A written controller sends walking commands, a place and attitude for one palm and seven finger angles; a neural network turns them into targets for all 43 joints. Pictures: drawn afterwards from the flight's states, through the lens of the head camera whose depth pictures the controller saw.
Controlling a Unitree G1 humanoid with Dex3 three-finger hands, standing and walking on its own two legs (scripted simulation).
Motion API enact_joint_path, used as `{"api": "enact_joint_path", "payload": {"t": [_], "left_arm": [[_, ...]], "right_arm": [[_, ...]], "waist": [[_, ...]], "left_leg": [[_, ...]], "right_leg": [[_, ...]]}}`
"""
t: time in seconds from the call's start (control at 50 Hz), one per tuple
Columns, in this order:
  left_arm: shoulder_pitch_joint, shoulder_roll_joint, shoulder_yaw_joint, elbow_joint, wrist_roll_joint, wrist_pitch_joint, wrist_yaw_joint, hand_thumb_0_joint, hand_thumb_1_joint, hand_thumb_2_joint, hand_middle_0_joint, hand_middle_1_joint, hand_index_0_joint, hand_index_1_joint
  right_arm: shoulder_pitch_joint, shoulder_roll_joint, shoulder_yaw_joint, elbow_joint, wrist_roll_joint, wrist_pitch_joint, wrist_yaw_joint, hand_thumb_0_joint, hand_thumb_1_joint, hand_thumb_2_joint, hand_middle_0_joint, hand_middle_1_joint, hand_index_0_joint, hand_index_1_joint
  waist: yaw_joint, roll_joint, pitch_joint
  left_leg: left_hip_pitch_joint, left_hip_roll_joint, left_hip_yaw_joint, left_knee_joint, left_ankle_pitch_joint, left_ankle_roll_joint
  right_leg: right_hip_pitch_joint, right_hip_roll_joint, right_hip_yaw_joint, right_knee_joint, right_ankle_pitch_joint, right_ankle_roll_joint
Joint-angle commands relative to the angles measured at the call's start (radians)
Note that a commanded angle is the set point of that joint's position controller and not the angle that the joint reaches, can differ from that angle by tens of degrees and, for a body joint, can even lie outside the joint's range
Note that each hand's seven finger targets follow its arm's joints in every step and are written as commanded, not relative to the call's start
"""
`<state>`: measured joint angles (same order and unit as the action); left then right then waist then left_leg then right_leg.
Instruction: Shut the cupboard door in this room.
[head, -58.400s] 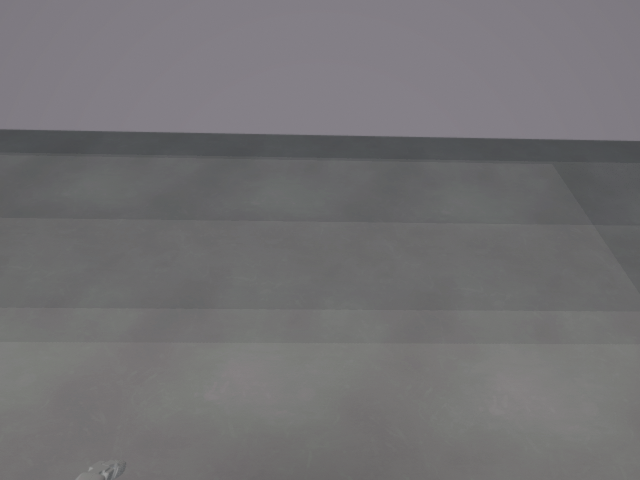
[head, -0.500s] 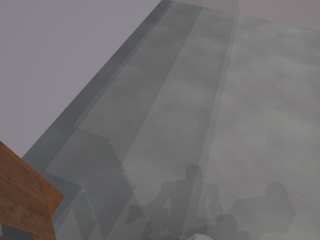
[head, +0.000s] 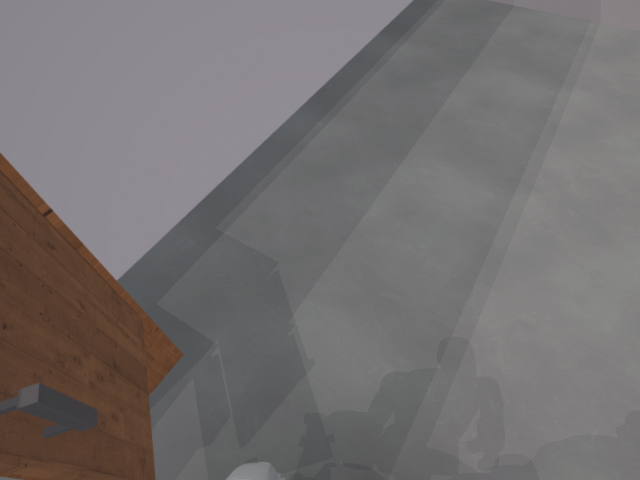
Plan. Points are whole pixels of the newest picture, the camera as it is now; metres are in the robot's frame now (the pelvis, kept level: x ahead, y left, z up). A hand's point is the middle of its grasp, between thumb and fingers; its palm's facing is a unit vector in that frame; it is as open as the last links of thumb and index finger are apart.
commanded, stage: turn or walk to find it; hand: left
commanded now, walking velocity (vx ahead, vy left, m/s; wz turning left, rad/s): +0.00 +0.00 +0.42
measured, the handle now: (43, 415) +0.18 +0.34 -0.02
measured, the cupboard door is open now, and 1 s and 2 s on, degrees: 51 51 51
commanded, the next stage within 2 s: stand and wait in 0.02 s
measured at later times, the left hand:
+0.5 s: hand out of the picture +0.04 +0.21 -0.18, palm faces +0.11 -0.97 -0.23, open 7.4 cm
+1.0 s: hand out of the picture +0.05 +0.23 -0.17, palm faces +0.28 -0.93 -0.23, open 7.4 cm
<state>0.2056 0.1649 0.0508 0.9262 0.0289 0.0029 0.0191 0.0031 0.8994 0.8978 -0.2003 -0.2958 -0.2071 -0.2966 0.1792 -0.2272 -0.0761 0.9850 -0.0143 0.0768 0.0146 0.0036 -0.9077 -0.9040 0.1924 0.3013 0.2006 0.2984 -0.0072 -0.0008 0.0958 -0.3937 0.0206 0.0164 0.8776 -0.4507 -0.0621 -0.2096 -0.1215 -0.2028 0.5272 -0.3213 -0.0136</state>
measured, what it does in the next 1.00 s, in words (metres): steps on the spot: left foot, then right foot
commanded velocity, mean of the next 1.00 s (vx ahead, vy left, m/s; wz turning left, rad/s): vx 0.00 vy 0.00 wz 0.25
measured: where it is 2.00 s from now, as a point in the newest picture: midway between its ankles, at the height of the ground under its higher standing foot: outside the picture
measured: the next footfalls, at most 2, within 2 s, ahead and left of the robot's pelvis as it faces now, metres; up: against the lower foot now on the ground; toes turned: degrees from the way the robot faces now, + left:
left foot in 0.12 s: +0.03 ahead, +0.14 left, +0.00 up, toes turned +7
right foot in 0.46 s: +0.07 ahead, -0.10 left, +0.00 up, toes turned -2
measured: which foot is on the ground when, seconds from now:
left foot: up 0.00-0.10, down 0.12-0.50, up 0.52-0.72, down 0.74-1.00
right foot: down 0.00-0.12, up 0.14-0.44, down 0.46-0.76, up 0.78-1.00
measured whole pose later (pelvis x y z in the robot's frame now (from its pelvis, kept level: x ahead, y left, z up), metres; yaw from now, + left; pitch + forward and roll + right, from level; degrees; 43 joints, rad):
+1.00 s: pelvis +0.02 +0.02 +0.00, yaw +15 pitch +1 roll -1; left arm 0.14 0.20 0.07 0.98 0.01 0.05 0.01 0.01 0.91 0.90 -0.19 -0.29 -0.20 -0.30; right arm 0.25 -0.16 -0.05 1.01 -0.03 0.02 -0.02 0.00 -0.90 -0.90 0.20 0.30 0.21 0.30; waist -0.03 0.01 0.06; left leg -0.26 -0.01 -0.01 0.47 -0.23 0.02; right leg -0.39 -0.06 -0.05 0.86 -0.47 0.07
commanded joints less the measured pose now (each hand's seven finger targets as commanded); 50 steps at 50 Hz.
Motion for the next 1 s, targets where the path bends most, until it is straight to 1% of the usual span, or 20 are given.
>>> {"api": "enact_joint_path", "payload": {"t": [0.0, 0.06, 0.08, 0.1, 0.12, 0.16, 0.24, 0.34, 0.4, 0.44, 0.46, 0.48, 0.5, 0.58, 0.68, 0.7, 0.74, 0.78, 0.84, 0.98], "left_arm": [[0.097, 0.242, 0.064, -0.025, -0.001, -0.014, 0.01, 0.0, 0.9, 0.9, -0.2, -0.3, -0.2, -0.3], [0.073, 0.226, 0.057, -0.011, -0.013, -0.009, 0.009, 0.0, 0.9, 0.9, -0.2, -0.3, -0.2, -0.3], [0.086, 0.179, 0.048, -0.023, -0.019, -0.005, 0.007, 0.0, 0.9, 0.9, -0.2, -0.3, -0.2, -0.3], [0.091, 0.115, 0.022, -0.043, -0.023, 0.001, 0.002, 0.0, 0.9, 0.9, -0.2, -0.3, -0.2, -0.3], [0.041, 0.121, 0.017, -0.039, -0.015, 0.013, 0.012, 0.0, 0.9, 0.9, -0.2, -0.3, -0.2, -0.3], [0.007, 0.125, 0.019, -0.005, -0.017, 0.017, 0.003, 0.0, 0.9, 0.9, -0.2, -0.3, -0.2, -0.3], [0.065, 0.095, 0.007, 0.05, -0.015, 0.015, -0.007, 0.0, 0.9, 0.9, -0.2, -0.3, -0.2, -0.3], [0.058, 0.075, -0.009, 0.063, -0.017, 0.009, -0.002, 0.0, 0.9, 0.9, -0.2, -0.3, -0.2, -0.3], [0.121, 0.078, -0.011, 0.096, -0.015, -0.006, 0.003, 0.0, 0.9, 0.9, -0.2, -0.3, -0.2, -0.3], [0.128, 0.142, -0.001, 0.104, -0.009, -0.021, 0.012, 0.0, 0.9, 0.9, -0.2, -0.3, -0.2, -0.3], [0.105, 0.182, 0.004, 0.096, -0.008, -0.02, 0.011, 0.0, 0.9, 0.9, -0.2, -0.3, -0.2, -0.3], [0.096, 0.196, 0.017, 0.091, -0.008, -0.022, 0.011, 0.0, 0.9, 0.9, -0.2, -0.3, -0.2, -0.3], [0.09, 0.188, 0.021, 0.086, -0.007, -0.02, 0.012, 0.0, 0.9, 0.9, -0.2, -0.3, -0.2, -0.3], [0.064, 0.184, 0.043, 0.068, -0.001, -0.01, 0.019, 0.0, 0.9, 0.9, -0.2, -0.3, -0.2, -0.3], [0.036, 0.195, 0.051, 0.049, -0.013, -0.002, 0.015, 0.0, 0.9, 0.9, -0.2, -0.3, -0.2, -0.3], [0.031, 0.18, 0.049, 0.034, -0.021, 0.007, 0.012, 0.0, 0.9, 0.9, -0.2, -0.3, -0.2, -0.3], [-0.024, 0.101, 0.027, -0.02, -0.022, 0.021, 0.007, 0.0, 0.9, 0.9, -0.2, -0.3, -0.2, -0.3], [-0.097, 0.113, 0.03, -0.023, -0.013, 0.024, 0.002, 0.0, 0.9, 0.9, -0.2, -0.3, -0.2, -0.3], [-0.057, 0.093, 0.03, -0.002, -0.017, 0.021, -0.009, 0.0, 0.9, 0.9, -0.2, -0.3, -0.2, -0.3], [-0.053, 0.082, 0.022, -0.028, -0.024, 0.014, -0.006, 0.0, 0.9, 0.9, -0.2, -0.3, -0.2, -0.3]], "right_arm": [[-0.068, -0.025, 0.006, -0.101, 0.008, -0.046, 0.002, 0.0, -0.9, -0.9, 0.2, 0.3, 0.2, 0.3], [0.023, -0.049, 0.005, -0.07, 0.003, -0.063, -0.004, 0.0, -0.9, -0.9, 0.2, 0.3, 0.2, 0.3], [0.068, -0.123, -0.011, -0.066, -0.003, -0.074, -0.007, 0.0, -0.9, -0.9, 0.2, 0.3, 0.2, 0.3], [0.112, -0.213, -0.029, -0.062, -0.003, -0.072, -0.015, 0.0, -0.9, -0.9, 0.2, 0.3, 0.2, 0.3], [0.11, -0.207, -0.027, -0.048, -0.001, -0.066, -0.027, 0.0, -0.9, -0.9, 0.2, 0.3, 0.2, 0.3], [0.019, -0.153, -0.011, -0.057, -0.009, -0.068, -0.044, 0.0, -0.9, -0.9, 0.2, 0.3, 0.2, 0.3], [0.005, -0.111, 0.009, -0.039, -0.005, -0.085, -0.05, 0.0, -0.9, -0.9, 0.2, 0.3, 0.2, 0.3], [0.029, -0.101, 0.007, -0.008, -0.006, -0.084, -0.047, 0.0, -0.9, -0.9, 0.2, 0.3, 0.2, 0.3], [0.023, -0.075, 0.007, 0.008, 0.0, -0.085, -0.045, 0.0, -0.9, -0.9, 0.2, 0.3, 0.2, 0.3], [0.042, -0.022, 0.016, 0.003, 0.011, -0.086, -0.038, 0.0, -0.9, -0.9, 0.2, 0.3, 0.2, 0.3], [0.05, -0.002, 0.019, -0.003, 0.015, -0.08, -0.03, 0.0, -0.9, -0.9, 0.2, 0.3, 0.2, 0.3], [0.048, 0.0, 0.014, -0.004, 0.008, -0.061, -0.034, 0.0, -0.9, -0.9, 0.2, 0.3, 0.2, 0.3], [0.024, -0.017, 0.012, -0.008, 0.003, -0.054, -0.035, 0.0, -0.9, -0.9, 0.2, 0.3, 0.2, 0.3], [0.02, 0.005, 0.014, 0.001, 0.011, -0.056, -0.027, 0.0, -0.9, -0.9, 0.2, 0.3, 0.2, 0.3], [0.095, 0.001, 0.015, 0.017, 0.005, -0.064, -0.019, 0.0, -0.9, -0.9, 0.2, 0.3, 0.2, 0.3], [0.121, -0.031, 0.007, 0.017, 0.001, -0.068, -0.017, 0.0, -0.9, -0.9, 0.2, 0.3, 0.2, 0.3], [0.173, -0.157, -0.025, 0.001, -0.01, -0.07, -0.025, 0.0, -0.9, -0.9, 0.2, 0.3, 0.2, 0.3], [0.141, -0.134, -0.023, 0.001, -0.012, -0.073, -0.042, 0.0, -0.9, -0.9, 0.2, 0.3, 0.2, 0.3], [0.094, -0.119, -0.012, -0.015, -0.013, -0.08, -0.047, 0.0, -0.9, -0.9, 0.2, 0.3, 0.2, 0.3], [0.096, -0.135, -0.027, -0.035, -0.013, -0.067, -0.039, 0.0, -0.9, -0.9, 0.2, 0.3, 0.2, 0.3]], "waist": [[0.057, -0.208, -0.119], [-0.003, -0.138, -0.159], [-0.021, 0.064, -0.213], [-0.037, 0.307, -0.223], [-0.055, 0.276, -0.216], [-0.022, 0.245, -0.102], [0.008, 0.133, -0.099], [-0.001, 0.147, -0.092], [0.031, 0.114, -0.106], [0.023, -0.04, -0.105], [0.009, -0.107, -0.092], [0.018, -0.278, -0.089], [0.035, -0.307, -0.044], [0.043, -0.168, -0.061], [0.013, -0.134, -0.126], [-0.004, -0.033, -0.123], [-0.043, 0.315, -0.1], [-0.033, 0.21, -0.049], [-0.006, 0.138, -0.077], [-0.02, 0.165, -0.13]], "left_leg": [[-0.002, -0.016, 0.059, -0.17, 0.017, 0.006], [0.256, -0.007, 0.069, -0.467, 0.27, 0.032], [0.424, 0.152, -0.114, -0.526, 0.457, 0.089], [0.485, 0.38, -0.362, -0.523, 0.82, 0.226], [0.398, 0.395, -0.328, -0.533, 0.754, 0.28], [0.284, 0.31, -0.258, -0.552, 0.637, 0.266], [0.324, 0.235, -0.129, -0.542, 0.741, 0.219], [0.303, 0.222, -0.115, -0.528, 0.72, 0.205], [0.263, 0.181, -0.095, -0.468, 0.619, 0.155], [0.141, 0.075, -0.04, -0.368, 0.377, 0.072], [0.118, 0.011, -0.001, -0.337, 0.197, 0.05], [0.107, -0.018, 0.025, -0.238, 0.03, 0.034], [0.077, -0.009, 0.002, -0.133, -0.067, 0.036], [0.017, 0.008, 0.002, -0.084, -0.085, 0.03], [0.184, 0.005, 0.044, -0.386, 0.17, 0.026], [0.271, 0.045, -0.004, -0.457, 0.274, 0.045], [0.262, 0.348, -0.434, -0.624, 0.472, 0.238], [0.182, 0.323, -0.419, -0.622, 0.374, 0.274], [0.236, 0.238, -0.283, -0.581, 0.47, 0.23], [0.246, 0.202, -0.286, -0.508, 0.6, 0.22]], "right_leg": [[0.159, -0.23, 0.132, -0.094, 0.615, -0.099], [0.036, -0.185, 0.088, 0.034, 0.487, -0.026], [-0.12, -0.1, 0.037, 0.2, 0.254, 0.029], [-0.296, 0.008, 0.039, 0.368, -0.296, 0.083], [-0.268, 0.004, 0.136, 0.456, -0.359, 0.074], [-0.294, 0.004, 0.185, 0.512, -0.24, 0.067], [-0.254, 0.022, 0.159, 0.424, -0.134, 0.076], [-0.136, 0.043, 0.124, 0.187, -0.104, 0.076], [-0.004, 0.047, 0.113, -0.048, 0.086, 0.07], [0.102, -0.081, 0.248, -0.132, 0.344, 0.024], [0.07, -0.178, 0.299, -0.149, 0.374, -0.029], [0.036, -0.219, 0.352, -0.209, 0.334, -0.086], [-0.004, -0.244, 0.367, -0.239, 0.347, -0.129], [0.093, -0.232, 0.234, -0.15, 0.576, -0.142], [0.045, -0.194, 0.139, -0.04, 0.388, -0.053], [-0.062, -0.158, 0.1, 0.028, 0.246, -0.007], [-0.267, 0.037, 0.059, 0.35, -0.295, 0.082], [-0.31, 0.015, 0.173, 0.51, -0.245, 0.062], [-0.304, 0.032, 0.165, 0.48, -0.151, 0.071], [-0.172, 0.087, 0.129, 0.198, -0.13, 0.079]]}}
